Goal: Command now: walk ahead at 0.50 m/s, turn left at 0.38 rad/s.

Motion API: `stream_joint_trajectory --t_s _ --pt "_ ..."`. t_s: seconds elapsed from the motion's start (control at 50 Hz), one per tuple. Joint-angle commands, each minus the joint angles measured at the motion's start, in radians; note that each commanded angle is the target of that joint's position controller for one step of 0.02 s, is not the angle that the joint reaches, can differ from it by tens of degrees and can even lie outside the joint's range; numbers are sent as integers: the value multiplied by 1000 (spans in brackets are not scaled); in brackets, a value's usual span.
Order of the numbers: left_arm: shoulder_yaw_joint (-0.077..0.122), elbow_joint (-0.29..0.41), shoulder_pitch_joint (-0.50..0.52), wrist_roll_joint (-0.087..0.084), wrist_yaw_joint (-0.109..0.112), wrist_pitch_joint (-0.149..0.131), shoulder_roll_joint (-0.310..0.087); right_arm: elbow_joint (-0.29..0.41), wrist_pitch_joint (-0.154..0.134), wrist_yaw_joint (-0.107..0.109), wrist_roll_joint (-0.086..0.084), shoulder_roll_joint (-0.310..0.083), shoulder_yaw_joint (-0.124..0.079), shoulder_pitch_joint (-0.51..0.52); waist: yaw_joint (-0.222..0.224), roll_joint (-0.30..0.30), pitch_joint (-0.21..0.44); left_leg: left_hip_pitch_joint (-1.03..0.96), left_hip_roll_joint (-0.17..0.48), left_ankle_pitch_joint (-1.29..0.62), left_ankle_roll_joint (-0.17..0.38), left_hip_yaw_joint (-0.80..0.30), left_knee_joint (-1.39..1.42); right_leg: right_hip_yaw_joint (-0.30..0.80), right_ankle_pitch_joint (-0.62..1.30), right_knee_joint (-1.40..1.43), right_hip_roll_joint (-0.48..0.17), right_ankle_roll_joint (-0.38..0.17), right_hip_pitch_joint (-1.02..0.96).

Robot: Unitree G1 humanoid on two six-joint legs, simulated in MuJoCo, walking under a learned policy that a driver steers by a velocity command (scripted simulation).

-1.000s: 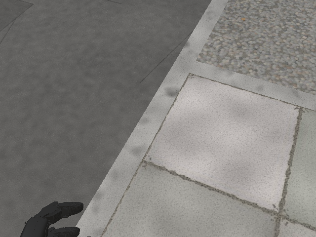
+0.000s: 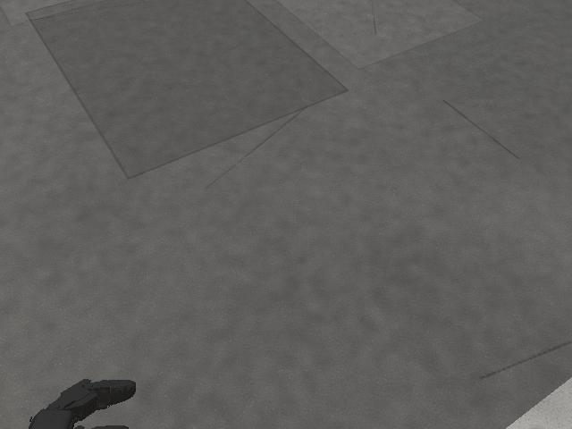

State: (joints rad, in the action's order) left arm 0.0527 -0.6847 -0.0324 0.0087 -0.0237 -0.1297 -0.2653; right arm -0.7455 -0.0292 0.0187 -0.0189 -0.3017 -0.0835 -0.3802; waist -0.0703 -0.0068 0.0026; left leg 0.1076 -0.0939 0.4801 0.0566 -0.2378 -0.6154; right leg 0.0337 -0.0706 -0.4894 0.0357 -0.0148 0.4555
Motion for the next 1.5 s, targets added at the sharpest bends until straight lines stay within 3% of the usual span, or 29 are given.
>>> stream_joint_trajectory --t_s 0.02,0.04,0.1,0.24,0.34,0.42,0.44,0.46,0.48,0.5,0.54,0.7,0.82,0.86,0.9,0.92,0.94,0.96,0.98,1.04,1.14,1.2,1.32,1.38,1.4,1.42,1.44,1.48,1.5 --pt "86 -49 -375 -1 -4 -4 -257 82 -28 2 -19 -23 18 -131 120 348 326 600 0 109 -30 54 -610 800 -352 178 -445 -293 -812" --pt "62 -35 -327 -22 -5 0 -169 73 -31 0 -22 -107 1 -57 142 207 179 682 50 49 -33 22 -691 741 -482 214 -405 -265 -708" --pt "30 -24 -212 -6 -3 23 -105 122 -47 -9 24 -99 -1 146 104 65 -14 631 154 -132 -28 117 -564 428 -209 256 -274 -217 -390" --pt "47 -55 -259 -33 20 39 -178 160 -68 -24 26 -3 38 271 107 98 4 422 131 -330 -85 199 -89 234 62 293 -183 -216 -235" --pt "48 -83 -348 -42 27 63 -181 185 -83 -36 6 -45 25 373 133 103 1 296 88 -447 -88 178 96 290 -17 235 -199 -181 -252" --pt "30 -65 -322 -29 31 69 -123 146 -93 -19 19 -121 -15 170 2 85 98 -88 175 -386 -4 124 187 270 -57 -32 -112 -93 -142" --pt "6 -38 -329 -5 32 64 -47 125 -86 -9 28 -193 -33 2 -54 -88 237 -328 381 -372 56 -71 180 154 -313 -355 -28 -44 10" --pt "1 -2 -426 -43 34 52 -46 94 -68 -19 31 -234 -44 -31 2 -376 287 -442 544 -106 191 -470 288 77 -540 -599 13 -21 285" --pt "24 -28 -395 -56 38 56 -140 102 -69 -23 20 -143 -25 10 -12 -217 169 -351 503 32 179 -447 330 114 -474 -716 -52 -10 362" --pt "33 -20 -322 -52 35 62 -161 104 -69 -23 17 -93 -10 48 -14 -150 75 -259 458 -27 146 -295 338 103 -387 -741 -76 -8 379" --pt "35 -15 -282 -36 31 76 -131 98 -70 -27 27 -45 6 138 34 -95 -1 -107 384 -231 129 -114 386 90 -274 -697 -125 7 328" --pt "11 55 -146 -30 -4 94 -54 33 -81 -15 25 -111 -21 154 46 -57 -37 -15 341 -550 125 235 469 36 20 -393 -154 35 253" --pt "10 128 14 -31 -35 95 -75 -17 -58 -11 -4 -172 -40 89 8 -48 -79 -119 378 -596 77 346 430 -42 26 -177 -122 -27 197" --pt "24 141 -5 -26 -38 99 -103 -22 -45 -8 -11 -201 -49 87 37 -70 -46 -162 380 -867 54 385 321 -95 -77 -153 -70 -67 112" --pt "68 91 -224 -27 -29 107 -174 -20 -30 -1 -17 -207 -47 96 167 -64 82 -102 336 -1096 12 446 -1 -147 -74 -87 22 -126 -210" --pt "103 47 -402 -32 -10 117 -250 -6 -33 4 5 -169 -30 74 239 16 177 129 297 -859 -33 451 -297 -8 -48 -79 -37 -176 -525" --pt "116 57 -366 -42 -2 110 -374 58 -56 -10 48 -22 20 -22 108 305 259 578 97 72 -98 380 -663 578 -229 26 -307 -360 -828" --pt "91 93 -400 -36 -6 95 -296 61 -91 -23 15 -100 12 67 189 187 396 671 83 123 -82 146 -773 813 -381 176 -370 -395 -870" --pt "73 77 -370 -26 -10 80 -239 90 -106 -29 -23 -151 -2 164 200 128 246 750 125 22 -62 145 -764 675 -320 198 -344 -341 -779" --pt "46 106 -201 -11 -3 72 -163 76 -105 -13 25 -143 -4 161 75 47 78 578 217 -159 -60 143 -551 404 -19 217 -234 -275 -395" --pt "36 64 -183 -1 20 60 -152 49 -60 -14 38 -75 15 144 43 47 38 477 205 -311 -122 209 -352 148 532 231 -183 -253 -228" --pt "27 27 -207 -2 33 67 -143 52 -65 -27 27 -39 33 227 89 70 39 396 176 -562 -104 236 -122 34 523 227 -128 -183 -221" --pt "28 -39 -219 7 35 79 -162 80 -65 -60 16 -83 19 290 114 71 20 406 136 -517 -38 211 30 46 474 152 -220 -168 -387" --pt "35 -38 -179 -15 55 107 -173 74 -64 -70 30 -126 -4 181 47 63 56 313 84 -459 11 253 134 28 616 -72 -198 -127 -435" --pt "33 -25 -200 -4 63 109 -168 71 -65 -63 33 -186 -24 110 27 -9 129 152 142 -799 60 158 146 -17 511 -258 -126 -71 -368" --pt "21 5 -273 19 63 100 -134 92 -58 -53 43 -259 -37 78 63 -182 233 -126 344 -1151 222 -135 118 -69 36 -599 23 17 -87" --pt "6 6 -283 24 50 99 -108 91 -44 -45 43 -195 -20 40 42 -267 343 -280 466 -1181 354 -378 184 17 -590 -795 117 58 116" --pt "17 10 -213 -15 38 117 -152 130 -18 -32 17 -134 -7 143 44 -73 243 -121 388 -728 266 -256 227 96 -499 -861 11 52 179" --pt "19 13 -179 -10 43 131 -146 140 -3 -27 9 -122 -2 184 57 -9 150 14 350 -582 225 -198 271 80 -458 -782 -17 54 184"
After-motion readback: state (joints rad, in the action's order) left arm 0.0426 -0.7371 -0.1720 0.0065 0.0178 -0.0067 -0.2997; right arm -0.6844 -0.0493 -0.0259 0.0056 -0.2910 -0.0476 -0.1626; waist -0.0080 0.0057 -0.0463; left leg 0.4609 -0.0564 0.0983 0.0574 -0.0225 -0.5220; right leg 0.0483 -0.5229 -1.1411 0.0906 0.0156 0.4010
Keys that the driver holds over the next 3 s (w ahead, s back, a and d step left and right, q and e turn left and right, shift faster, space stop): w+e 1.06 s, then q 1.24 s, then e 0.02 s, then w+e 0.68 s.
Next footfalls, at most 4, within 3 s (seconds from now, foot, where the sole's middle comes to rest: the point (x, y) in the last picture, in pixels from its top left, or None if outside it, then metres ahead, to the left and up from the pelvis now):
0.42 left None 0.37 0.12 -0.76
0.92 right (374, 388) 0.56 -0.22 -0.76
1.40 left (336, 285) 0.85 -0.17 -0.76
1.80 right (421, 315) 0.75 -0.38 -0.76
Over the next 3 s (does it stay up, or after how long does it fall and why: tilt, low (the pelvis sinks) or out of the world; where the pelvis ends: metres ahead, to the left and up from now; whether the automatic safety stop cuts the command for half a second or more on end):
stays up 0.91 -0.30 0.03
